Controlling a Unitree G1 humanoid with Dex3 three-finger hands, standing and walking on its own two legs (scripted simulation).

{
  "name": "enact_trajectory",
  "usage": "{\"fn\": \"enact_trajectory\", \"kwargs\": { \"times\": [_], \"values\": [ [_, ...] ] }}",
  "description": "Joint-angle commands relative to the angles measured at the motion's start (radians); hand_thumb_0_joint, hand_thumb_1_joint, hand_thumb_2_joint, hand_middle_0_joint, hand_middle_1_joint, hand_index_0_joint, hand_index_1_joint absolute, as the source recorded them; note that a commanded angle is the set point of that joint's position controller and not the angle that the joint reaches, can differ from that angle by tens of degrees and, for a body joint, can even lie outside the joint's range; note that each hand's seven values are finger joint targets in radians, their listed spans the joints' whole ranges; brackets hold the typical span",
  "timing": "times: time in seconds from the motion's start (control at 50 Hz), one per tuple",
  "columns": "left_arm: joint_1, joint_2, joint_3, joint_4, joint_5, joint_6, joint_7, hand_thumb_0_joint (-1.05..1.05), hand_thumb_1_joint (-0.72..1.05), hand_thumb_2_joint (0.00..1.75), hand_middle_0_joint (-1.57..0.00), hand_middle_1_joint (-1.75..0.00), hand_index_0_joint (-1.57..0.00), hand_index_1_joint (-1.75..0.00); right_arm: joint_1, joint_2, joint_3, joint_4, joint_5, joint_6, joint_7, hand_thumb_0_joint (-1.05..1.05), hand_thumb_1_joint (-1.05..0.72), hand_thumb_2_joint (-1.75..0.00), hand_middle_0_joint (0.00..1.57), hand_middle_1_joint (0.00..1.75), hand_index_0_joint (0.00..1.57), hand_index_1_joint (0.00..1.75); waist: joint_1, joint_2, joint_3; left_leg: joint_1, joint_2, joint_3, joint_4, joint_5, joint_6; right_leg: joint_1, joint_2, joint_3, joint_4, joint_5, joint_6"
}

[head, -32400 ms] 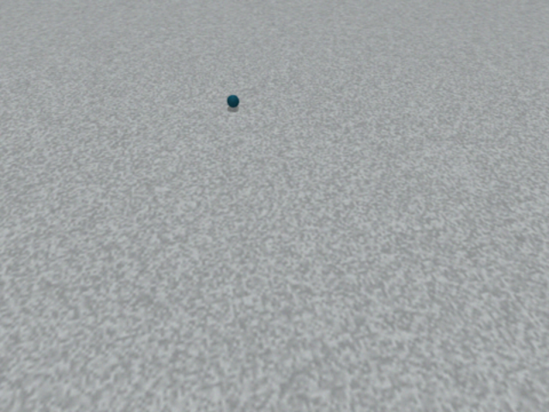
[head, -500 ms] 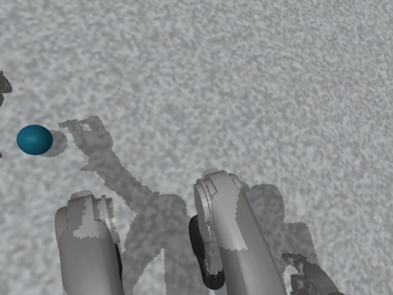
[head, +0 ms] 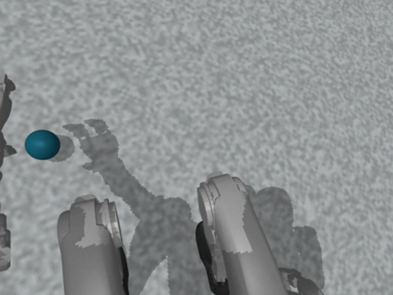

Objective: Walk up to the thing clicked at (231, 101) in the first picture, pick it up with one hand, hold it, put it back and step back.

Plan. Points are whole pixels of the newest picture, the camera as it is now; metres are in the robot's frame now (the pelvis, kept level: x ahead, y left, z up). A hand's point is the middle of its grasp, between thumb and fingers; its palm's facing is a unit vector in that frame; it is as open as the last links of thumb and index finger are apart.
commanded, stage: home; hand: left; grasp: from above
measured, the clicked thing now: (43, 144) +0.48 +0.30 -0.31
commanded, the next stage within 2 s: none
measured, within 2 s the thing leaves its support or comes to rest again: neither
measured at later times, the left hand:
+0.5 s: hand out of the picture +0.29 +0.26 +0.07, palm faces -0.17 -0.75 -0.64, open 7.6 cm
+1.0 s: hand out of the picture +0.24 +0.21 +0.29, palm faces +0.21 -0.95 -0.21, open 7.4 cm
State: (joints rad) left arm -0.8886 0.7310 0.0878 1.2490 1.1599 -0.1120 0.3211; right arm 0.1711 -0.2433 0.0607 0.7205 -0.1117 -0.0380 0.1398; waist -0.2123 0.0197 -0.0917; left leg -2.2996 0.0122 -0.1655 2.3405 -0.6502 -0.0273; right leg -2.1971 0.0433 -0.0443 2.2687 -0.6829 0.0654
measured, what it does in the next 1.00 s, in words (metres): rises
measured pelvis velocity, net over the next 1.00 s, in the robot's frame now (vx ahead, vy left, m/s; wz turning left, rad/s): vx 0.08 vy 0.00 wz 0.15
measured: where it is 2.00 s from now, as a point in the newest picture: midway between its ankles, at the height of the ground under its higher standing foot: (170, 284)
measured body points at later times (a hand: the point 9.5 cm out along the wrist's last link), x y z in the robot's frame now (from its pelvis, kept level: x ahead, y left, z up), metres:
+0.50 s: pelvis +0.01 +0.00 +0.18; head +0.16 +0.05 +0.60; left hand +0.30 +0.30 +0.11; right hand +0.23 -0.23 +0.08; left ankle +0.08 +0.13 -0.31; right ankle +0.10 -0.13 -0.31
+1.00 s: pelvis +0.08 +0.00 +0.35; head +0.12 +0.02 +0.79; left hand +0.23 +0.26 +0.30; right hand +0.25 -0.21 +0.27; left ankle +0.08 +0.13 -0.31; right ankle +0.10 -0.13 -0.31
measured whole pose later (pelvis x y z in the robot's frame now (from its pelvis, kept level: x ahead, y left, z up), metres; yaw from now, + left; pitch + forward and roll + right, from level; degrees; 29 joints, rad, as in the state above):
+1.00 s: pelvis +0.08 +0.00 +0.35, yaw +9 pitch +15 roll -3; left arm 0.41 0.22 0.05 -0.08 -0.06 0.45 0.07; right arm 0.30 -0.21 0.05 0.53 0.03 -0.16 -0.17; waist -0.07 0.05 -0.18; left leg -0.88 0.04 -0.08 1.12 -0.51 -0.02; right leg -0.79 0.00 -0.04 1.05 -0.51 0.03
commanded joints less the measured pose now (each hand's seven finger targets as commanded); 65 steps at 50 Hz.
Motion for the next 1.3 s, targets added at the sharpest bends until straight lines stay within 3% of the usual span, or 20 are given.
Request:
{"fn": "enact_trajectory", "kwargs": {
  "times": [0.0,0.06,0.08,0.14,0.16,0.2,0.22,0.26,0.3,0.4,0.46,0.5,0.56,0.62,0.64,0.76,0.9,1.04,1.18,1.28],
  "values": [
    [-0.135,0.215,0.034,-0.282,-0.129,0.055,-0.058,0.0,0.13,0.75,-0.19,-0.41,-0.18,-0.42,0.213,-0.266,-0.125,-0.049,0.05,0.014,-0.013,0.0,-0.89,-0.9,0.2,0.3,0.2,0.3,0.077,0.266,-0.801,0.676,-0.014,0.118,-0.365,0.178,0.053,0.447,0.012,-0.089,-0.333,0.245,-0.101],
    [-0.016,0.134,0.02,-0.44,-0.246,0.082,-0.135,0.0,0.37,0.77,-0.19,-0.35,-0.18,-0.36,0.175,-0.24,-0.135,-0.092,0.077,0.029,-0.022,0.0,-0.9,-0.9,0.2,0.3,0.2,0.3,0.081,0.187,-0.739,0.662,-0.012,0.115,-0.42,0.168,0.064,0.508,0.011,-0.074,-0.415,0.246,-0.093],
    [0.041,0.113,0.032,-0.472,-0.293,0.092,-0.158,0.0,0.45,0.8,-0.19,-0.34,-0.18,-0.34,0.161,-0.238,-0.137,-0.101,0.083,0.032,-0.024,0.0,-0.9,-0.9,0.2,0.3,0.2,0.3,0.085,0.161,-0.711,0.656,-0.014,0.108,-0.442,0.157,0.064,0.524,0.007,-0.07,-0.431,0.238,-0.092],
    [0.17,0.093,0.051,-0.616,-0.398,0.117,-0.216,0.0,0.69,0.85,-0.19,-0.3,-0.19,-0.3,0.114,-0.225,-0.14,-0.14,0.095,0.04,-0.036,0.0,-0.9,-0.9,0.2,0.3,0.2,0.3,0.114,0.106,-0.692,0.676,-0.01,0.111,-0.491,0.139,0.07,0.589,0.007,-0.051,-0.496,0.223,-0.09],
    [0.187,0.054,0.031,-0.696,-0.432,0.12,-0.231,0.0,0.77,0.89,-0.2,-0.3,-0.2,-0.3,0.097,-0.211,-0.142,-0.159,0.098,0.04,-0.041,0.0,-0.9,-0.9,0.2,0.3,0.2,0.3,0.116,0.114,-0.706,0.7,-0.006,0.111,-0.519,0.127,0.07,0.614,0.005,-0.045,-0.517,0.217,-0.088],
    [0.241,0.019,0.03,-0.802,-0.499,0.133,-0.25,0.0,0.9,0.9,-0.2,-0.3,-0.2,-0.3,0.071,-0.202,-0.147,-0.179,0.106,0.039,-0.051,0.0,-0.9,-0.9,0.2,0.3,0.2,0.3,0.124,0.13,-0.679,0.757,0.0,0.105,-0.576,0.094,0.066,0.634,0.001,-0.037,-0.563,0.188,-0.091],
    [0.263,0.025,0.051,-0.846,-0.525,0.138,-0.252,0.0,0.9,0.9,-0.2,-0.3,-0.2,-0.3,0.059,-0.203,-0.147,-0.185,0.11,0.037,-0.059,0.0,-0.9,-0.9,0.2,0.3,0.2,0.3,0.131,0.136,-0.682,0.789,0.003,0.099,-0.6,0.089,0.063,0.647,-0.002,-0.035,-0.576,0.182,-0.092],
    [0.315,-0.021,0.032,-0.908,-0.561,0.149,-0.259,0.0,0.9,0.9,-0.2,-0.3,-0.2,-0.3,0.042,-0.195,-0.146,-0.199,0.117,0.031,-0.073,0.0,-0.9,-0.9,0.2,0.3,0.2,0.3,0.13,0.149,-0.662,0.844,0.008,0.087,-0.661,0.07,0.057,0.662,-0.006,-0.033,-0.604,0.168,-0.093],
    [0.369,-0.037,0.049,-0.973,-0.606,0.165,-0.257,0.0,0.9,0.9,-0.2,-0.3,-0.2,-0.3,0.026,-0.196,-0.148,-0.214,0.123,0.023,-0.09,0.0,-0.9,-0.9,0.2,0.3,0.2,0.3,0.145,0.182,-0.66,0.934,0.015,0.068,-0.729,0.06,0.047,0.676,-0.011,-0.034,-0.629,0.163,-0.093],
    [0.548,-0.14,0.017,-1.086,-0.74,0.232,-0.257,0.0,0.88,0.89,-0.2,-0.3,-0.2,-0.3,-0.021,-0.179,-0.141,-0.239,0.134,-0.019,-0.134,0.0,-0.9,-0.9,0.2,0.3,0.2,0.3,0.133,0.146,-0.583,1.029,0.011,0.069,-0.847,0.001,0.047,0.777,-0.017,-0.022,-0.761,0.115,-0.088],
    [0.632,-0.151,0.033,-1.169,-0.823,0.28,-0.251,0.0,0.9,0.9,-0.2,-0.3,-0.2,-0.3,-0.042,-0.173,-0.135,-0.258,0.141,-0.041,-0.16,0.0,-0.9,-0.9,0.2,0.3,0.2,0.3,0.138,0.125,-0.577,1.103,0.006,0.074,-0.905,0.002,0.047,0.865,-0.021,-0.006,-0.842,0.107,-0.085],
    [0.705,-0.203,0.0,-1.192,-0.879,0.312,-0.253,0.0,0.9,0.9,-0.2,-0.3,-0.2,-0.3,-0.057,-0.158,-0.126,-0.268,0.144,-0.057,-0.175,0.0,-0.9,-0.9,0.2,0.3,0.2,0.3,0.124,0.109,-0.519,1.137,0.007,0.08,-0.949,0.01,0.048,0.908,-0.02,-0.002,-0.898,0.112,-0.084],
    [0.77,-0.214,0.02,-1.26,-0.967,0.345,-0.246,0.0,0.9,0.9,-0.2,-0.3,-0.2,-0.3,-0.062,-0.143,-0.114,-0.278,0.145,-0.08,-0.197,0.0,-0.9,-0.9,0.2,0.3,0.2,0.3,0.127,0.115,-0.483,1.2,0.005,0.077,-1.02,-0.004,0.048,0.984,-0.023,0.01,-0.971,0.093,-0.082],
    [0.862,-0.257,0.012,-1.299,-1.032,0.379,-0.237,0.0,0.9,0.9,-0.2,-0.3,-0.2,-0.3,-0.043,-0.122,-0.101,-0.286,0.146,-0.101,-0.216,0.0,-0.9,-0.9,0.2,0.3,0.2,0.3,0.119,0.101,-0.441,1.279,0.008,0.078,-1.088,0.046,0.045,1.075,-0.024,0.014,-1.047,0.132,-0.081],
    [0.889,-0.253,0.026,-1.326,-1.051,0.388,-0.231,0.0,0.9,0.9,-0.2,-0.3,-0.2,-0.3,-0.035,-0.119,-0.098,-0.294,0.147,-0.107,-0.225,0.0,-0.9,-0.9,0.2,0.3,0.2,0.3,0.132,0.105,-0.454,1.316,0.005,0.075,-1.113,0.075,0.044,1.117,-0.024,0.012,-1.069,0.156,-0.081],
    [1.046,-0.336,0.018,-1.385,-1.141,0.458,-0.223,0.0,0.9,0.9,-0.2,-0.3,-0.2,-0.3,0.019,-0.098,-0.074,-0.303,0.147,-0.136,-0.278,0.0,-0.9,-0.9,0.2,0.3,0.2,0.3,0.128,0.092,-0.382,1.475,0.006,0.087,-1.239,0.253,0.036,1.299,-0.022,0.008,-1.207,0.304,-0.078],
    [1.25,-0.393,0.03,-1.507,-1.223,0.517,-0.236,0.0,0.9,0.9,-0.2,-0.3,-0.2,-0.3,0.065,-0.079,-0.06,-0.339,0.143,-0.177,-0.324,0.0,-0.9,-0.9,0.2,0.3,0.2,0.3,0.154,0.068,-0.298,1.629,-0.004,0.116,-1.377,0.398,0.033,1.501,-0.015,-0.012,-1.367,0.425,-0.071],
    [1.389,-0.419,0.009,-1.579,-1.222,0.543,-0.263,0.0,0.9,0.9,-0.2,-0.3,-0.2,-0.3,0.082,-0.079,-0.071,-0.357,0.13,-0.207,-0.339,0.0,-0.9,-0.9,0.2,0.3,0.2,0.3,0.158,0.037,-0.216,1.699,-0.009,0.123,-1.443,0.48,0.037,1.582,-0.012,-0.025,-1.446,0.497,-0.066],
    [1.372,-0.42,0.004,-1.57,-1.212,0.536,-0.292,0.0,0.9,0.9,-0.2,-0.3,-0.2,-0.3,0.067,-0.095,-0.082,-0.355,0.12,-0.235,-0.336,0.0,-0.9,-0.9,0.2,0.3,0.2,0.3,0.157,0.012,-0.126,1.712,-0.008,0.126,-1.49,0.404,0.037,1.57,-0.012,-0.036,-1.477,0.41,-0.063],
    [1.351,-0.408,0.009,-1.578,-1.206,0.526,-0.301,0.0,0.9,0.9,-0.2,-0.3,-0.2,-0.3,0.056,-0.1,-0.084,-0.353,0.116,-0.251,-0.333,0.0,-0.9,-0.9,0.2,0.3,0.2,0.3,0.161,0.036,-0.138,1.727,-0.011,0.126,-1.492,0.394,0.036,1.573,-0.018,-0.031,-1.479,0.404,-0.061]
  ]
}}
